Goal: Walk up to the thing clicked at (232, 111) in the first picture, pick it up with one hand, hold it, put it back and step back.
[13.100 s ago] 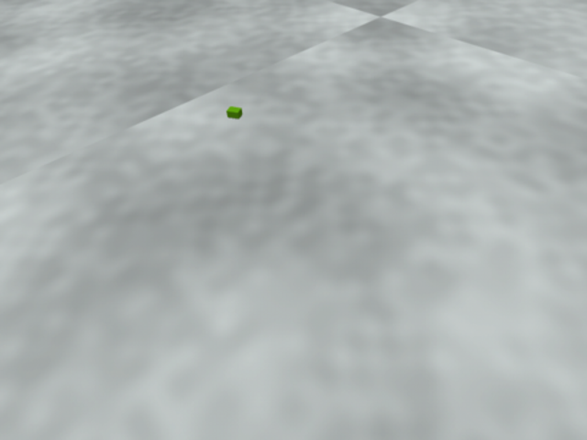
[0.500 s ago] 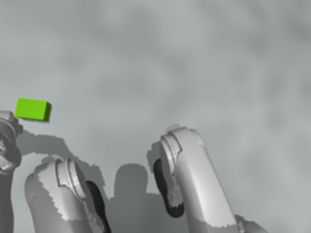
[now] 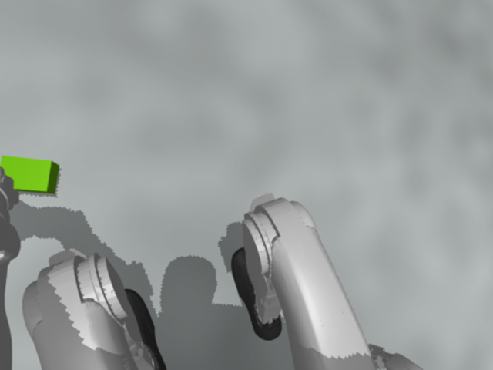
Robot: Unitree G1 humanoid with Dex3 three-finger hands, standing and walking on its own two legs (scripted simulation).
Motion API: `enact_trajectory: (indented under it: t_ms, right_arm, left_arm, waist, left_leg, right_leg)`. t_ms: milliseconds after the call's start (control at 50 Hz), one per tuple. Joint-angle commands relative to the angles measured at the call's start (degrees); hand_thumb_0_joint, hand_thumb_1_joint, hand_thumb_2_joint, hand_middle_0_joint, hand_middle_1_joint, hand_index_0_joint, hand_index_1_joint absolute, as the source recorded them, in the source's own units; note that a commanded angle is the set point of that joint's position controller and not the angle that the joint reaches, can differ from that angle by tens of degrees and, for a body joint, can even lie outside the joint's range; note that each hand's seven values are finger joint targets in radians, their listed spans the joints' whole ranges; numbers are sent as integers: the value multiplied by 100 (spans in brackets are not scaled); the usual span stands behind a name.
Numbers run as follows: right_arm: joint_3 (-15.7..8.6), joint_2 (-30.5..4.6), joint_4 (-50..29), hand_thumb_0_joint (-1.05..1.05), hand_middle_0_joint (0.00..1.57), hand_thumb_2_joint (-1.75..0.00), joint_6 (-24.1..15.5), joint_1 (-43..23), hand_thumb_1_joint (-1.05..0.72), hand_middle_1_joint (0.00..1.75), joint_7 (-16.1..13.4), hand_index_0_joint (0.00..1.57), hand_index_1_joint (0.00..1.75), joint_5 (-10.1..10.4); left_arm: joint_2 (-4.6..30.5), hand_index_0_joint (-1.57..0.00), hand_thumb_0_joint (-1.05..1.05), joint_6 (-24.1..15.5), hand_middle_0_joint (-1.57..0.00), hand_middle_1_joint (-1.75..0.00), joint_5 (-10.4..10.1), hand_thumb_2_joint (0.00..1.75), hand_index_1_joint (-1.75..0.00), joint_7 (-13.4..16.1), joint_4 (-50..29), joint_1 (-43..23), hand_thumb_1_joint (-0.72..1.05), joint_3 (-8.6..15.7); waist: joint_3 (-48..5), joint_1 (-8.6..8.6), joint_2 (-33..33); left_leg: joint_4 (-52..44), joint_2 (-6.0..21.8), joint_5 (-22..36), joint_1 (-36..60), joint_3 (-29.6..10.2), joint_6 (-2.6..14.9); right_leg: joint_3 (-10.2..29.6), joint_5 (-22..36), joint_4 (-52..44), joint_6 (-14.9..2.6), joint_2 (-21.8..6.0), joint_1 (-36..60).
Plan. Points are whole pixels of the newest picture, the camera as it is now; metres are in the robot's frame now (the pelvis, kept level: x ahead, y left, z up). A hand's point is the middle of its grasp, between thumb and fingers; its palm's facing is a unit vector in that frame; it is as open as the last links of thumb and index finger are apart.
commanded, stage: rise first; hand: left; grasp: from above
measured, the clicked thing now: (29, 175) +0.47 +0.29 -0.31
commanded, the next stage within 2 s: none
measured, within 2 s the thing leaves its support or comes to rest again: neither
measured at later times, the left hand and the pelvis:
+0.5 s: hand out of the picture +0.43 +0.33 -0.19, palm faces +0.01 -0.44 -0.90, open 14.1 cm; pelvis +0.00 +0.00 +0.00, yaw -1 degrees
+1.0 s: hand out of the picture +0.43 +0.34 -0.20, palm faces -0.01 -0.44 -0.90, open 14.2 cm; pelvis +0.00 +0.00 +0.00, yaw -1 degrees
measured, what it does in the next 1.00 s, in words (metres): stands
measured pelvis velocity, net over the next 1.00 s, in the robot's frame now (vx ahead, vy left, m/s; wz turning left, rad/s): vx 0.00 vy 0.00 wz -0.02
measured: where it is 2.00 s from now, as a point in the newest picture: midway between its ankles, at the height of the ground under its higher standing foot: (205, 331)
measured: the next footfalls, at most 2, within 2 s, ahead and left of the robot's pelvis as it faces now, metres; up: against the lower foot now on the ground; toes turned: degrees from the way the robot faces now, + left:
none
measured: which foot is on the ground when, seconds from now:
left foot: down 0.00-1.00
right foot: down 0.00-1.00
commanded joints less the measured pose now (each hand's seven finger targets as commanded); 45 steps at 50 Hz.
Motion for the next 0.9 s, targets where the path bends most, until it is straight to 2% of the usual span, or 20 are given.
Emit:
enact_trajectory:
  t_ms: [0, 100, 120, 140, 220, 280, 300, 360, 380, 400, 460, 480, 500, 580, 680, 740, 780, 800, 820, 880]
  right_arm:
    - [-302, -1587, 193, 0, 20, -90, 4, 1453, -91, 30, 26, 20, 30, 45]
    - [-303, -1666, 161, 0, 20, -90, 25, 1376, -91, 30, 61, 20, 30, 65]
    - [-301, -1672, 168, 0, 20, -90, 29, 1400, -90, 30, 69, 20, 30, 50]
    - [-292, -1675, 47, 0, 20, -90, 35, 1352, -90, 30, 69, 20, 30, 69]
    - [-273, -1680, 119, 0, 20, -90, 32, 1387, -91, 30, 88, 20, 30, 40]
    - [-212, -1631, 39, 0, 20, -90, 48, 1450, -90, 30, 112, 20, 30, 82]
    - [-246, -1719, 128, 0, 20, -90, 30, 1364, -91, 30, 101, 20, 30, 62]
    - [-194, -1639, 62, 0, 20, -90, 50, 1441, -91, 30, 133, 20, 30, 74]
    - [-202, -1664, 95, 0, 20, -90, 44, 1360, -91, 30, 129, 20, 30, 54]
    - [-228, -1736, 106, 0, 20, -90, 39, 1419, -91, 30, 133, 20, 30, 94]
    - [-205, -1697, 51, 0, 20, -90, 67, 1361, -91, 30, 129, 20, 30, 105]
    - [-197, -1680, -5, 0, 20, -90, 79, 1435, -91, 30, 145, 20, 30, 150]
    - [-194, -1667, 67, 0, 20, -90, 74, 1429, -91, 30, 147, 20, 30, 121]
    - [-177, -1650, 24, 0, 20, -90, 75, 1440, -90, 30, 152, 20, 30, 121]
    - [-133, -1664, 31, 0, 20, -90, 57, 1400, -91, 30, 139, 20, 30, 93]
    - [-153, -1729, 12, 0, 20, -90, 27, 1395, -91, 30, 126, 20, 30, 112]
    - [-93, -1655, 9, 0, 20, -90, 37, 1471, -91, 30, 134, 20, 30, 92]
    - [-82, -1659, 51, 0, 20, -90, 22, 1365, -91, 30, 120, 20, 30, 49]
    - [-71, -1640, -36, 0, 20, -90, 29, 1404, -91, 30, 118, 20, 30, 75]
    - [-82, -1708, 15, 0, 20, -90, 8, 1382, -91, 30, 115, 20, 30, 88]
  left_arm:
    - [1333, -7, 0, -7, -9, -101, 90, 100, -102, 223, -639, -1664, -52, -191]
    - [1493, -7, 0, 57, -9, -100, 121, 99, -102, 246, -604, -1592, -52, -162]
    - [1459, -7, 0, 82, -9, -100, 146, 100, -102, 232, -672, -1631, -52, -245]
    - [1462, -7, 0, 101, -9, -99, 135, 101, -102, 238, -588, -1557, -53, -177]
    - [1539, -7, 0, 117, -9, -100, 83, 100, -102, 264, -734, -1769, -53, -241]
    - [1418, -6, 0, 130, -9, -98, 39, 102, -101, 287, -593, -1563, -54, -222]
    - [1556, -7, 0, 122, -9, -99, 37, 101, -102, 301, -638, -1724, -53, -250]
    - [1572, -6, 0, 143, -9, -99, 14, 102, -101, 289, -697, -1725, -54, -228]
    - [1564, -7, 0, 153, -9, -100, 0, 101, -102, 251, -748, -1733, -54, -320]
    - [1653, -6, 0, 166, -9, -99, 17, 102, -102, 257, -799, -1690, -54, -216]
    - [1614, -6, 0, 202, -9, -99, 76, 102, -102, 196, -822, -1636, -55, -309]
    - [1510, -6, 0, 195, -8, -98, 47, 102, -101, 199, -645, -1483, -55, -227]
    - [1539, -6, 0, 200, -8, -99, 55, 101, -101, 195, -919, -1712, -54, -313]
    - [1387, -6, 0, 160, -9, -98, 42, 103, -101, 164, -726, -1546, -55, -367]
    - [1454, -6, 0, 147, -9, -99, 22, 102, -102, 105, -707, -1577, -54, -454]
    - [1535, -6, 0, 128, -9, -98, 53, 102, -101, 145, -621, -1513, -55, -351]
    - [1448, -6, 0, 91, -9, -98, 29, 103, -101, 150, -668, -1606, -55, -397]
    - [1605, -6, 0, 108, -9, -98, 52, 103, -101, 146, -810, -1731, -55, -442]
    - [1599, -6, 0, 94, -9, -98, 20, 103, -101, 143, -787, -1641, -56, -333]
    - [1586, -5, 0, 112, -9, -96, 54, 104, -100, 168, -683, -1593, -57, -344]
  waist:
    - [-4032, -317, 1828]
    - [-4052, -272, 1974]
    - [-3955, -313, 1987]
    - [-3984, -306, 1924]
    - [-3907, -397, 1877]
    - [-3993, -366, 1840]
    - [-3940, -382, 1874]
    - [-3964, -381, 1852]
    - [-3932, -393, 1871]
    - [-4031, -334, 2003]
    - [-4021, -322, 2125]
    - [-4082, -293, 2109]
    - [-4022, -349, 2144]
    - [-3930, -399, 1979]
    - [-3799, -440, 1879]
    - [-3961, -356, 2061]
    - [-3971, -386, 1975]
    - [-3912, -403, 1973]
    - [-3998, -374, 1998]
    - [-4020, -368, 2066]
  left_leg:
    - [-1227, -13, 787, 2675, 567, 209]
    - [-1278, -10, 697, 2707, 510, 213]
    - [-1336, -15, 650, 2794, 456, 207]
    - [-1324, 2, 653, 2844, 448, 203]
    - [-1245, -23, 655, 2643, 487, 249]
    - [-1215, 6, 758, 2735, 456, 213]
    - [-1232, -1, 654, 2613, 456, 236]
    - [-1179, -16, 753, 2613, 497, 245]
    - [-1189, -22, 688, 2570, 521, 244]
    - [-1243, -12, 708, 2725, 465, 226]
    - [-1285, 5, 741, 2892, 413, 199]
    - [-1260, 17, 776, 2828, 446, 185]
    - [-1244, 7, 751, 2836, 435, 202]
    - [-1240, 18, 778, 2793, 413, 197]
    - [-1237, -9, 673, 2732, 404, 225]
    - [-1297, 5, 653, 2842, 407, 186]
    - [-1202, 11, 798, 2744, 441, 194]
    - [-1227, -15, 738, 2739, 448, 211]
    - [-1184, -8, 820, 2751, 483, 212]
    - [-1241, 26, 780, 2907, 408, 175]
  right_leg:
    - [-463, 1341, -1418, -70, 179, 2227]
    - [-505, 1243, -1393, -91, 173, 2182]
    - [-557, 1213, -1348, -89, 141, 2098]
    - [-544, 1192, -1374, -102, 170, 2089]
    - [-523, 1241, -1411, -57, 159, 2178]
    - [-527, 1326, -1386, -64, 189, 2229]
    - [-531, 1267, -1385, -55, 187, 2269]
    - [-502, 1352, -1424, -38, 181, 2336]
    - [-506, 1285, -1418, -31, 196, 2352]
    - [-548, 1304, -1393, -56, 182, 2266]
    - [-578, 1358, -1327, -88, 191, 2153]
    - [-527, 1383, -1356, -99, 235, 2256]
    - [-551, 1386, -1339, -94, 181, 2147]
    - [-545, 1389, -1332, -98, 219, 2152]
    - [-557, 1282, -1354, -83, 200, 2127]
    - [-550, 1246, -1335, -131, 217, 2163]
    - [-511, 1406, -1343, -107, 233, 2275]
    - [-540, 1343, -1344, -85, 187, 2257]
    - [-498, 1401, -1376, -90, 217, 2312]
    - [-560, 1379, -1310, -116, 214, 2211]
